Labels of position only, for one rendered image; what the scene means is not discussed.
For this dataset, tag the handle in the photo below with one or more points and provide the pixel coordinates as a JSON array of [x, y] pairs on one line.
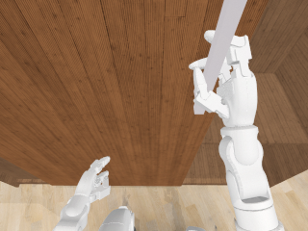
[[229, 18]]

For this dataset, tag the robot left forearm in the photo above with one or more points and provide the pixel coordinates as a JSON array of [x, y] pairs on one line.
[[74, 215]]

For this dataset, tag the robot left thigh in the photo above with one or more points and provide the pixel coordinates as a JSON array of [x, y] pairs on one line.
[[120, 219]]

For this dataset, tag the robot right forearm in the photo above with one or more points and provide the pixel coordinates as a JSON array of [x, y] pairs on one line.
[[246, 180]]

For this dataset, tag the wardrobe door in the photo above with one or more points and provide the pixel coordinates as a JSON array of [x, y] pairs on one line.
[[81, 80], [15, 171]]

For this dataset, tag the right robot hand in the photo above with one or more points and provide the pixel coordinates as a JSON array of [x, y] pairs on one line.
[[238, 88]]

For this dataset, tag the left robot hand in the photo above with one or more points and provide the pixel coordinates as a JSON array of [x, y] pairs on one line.
[[90, 183]]

